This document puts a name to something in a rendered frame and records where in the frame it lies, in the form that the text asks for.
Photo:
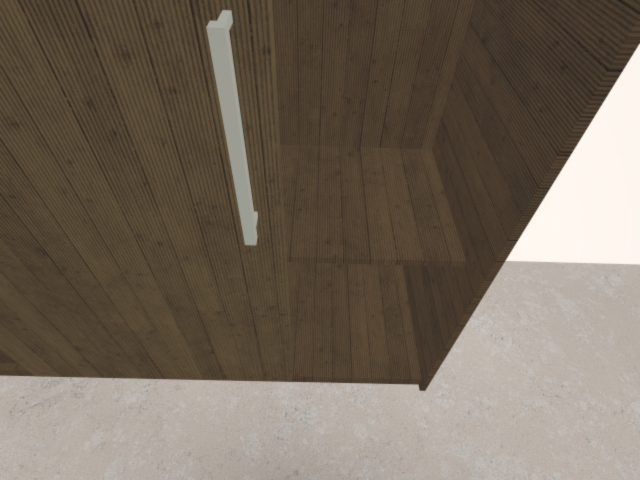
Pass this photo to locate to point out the handle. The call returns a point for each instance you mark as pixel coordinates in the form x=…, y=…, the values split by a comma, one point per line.
x=222, y=59

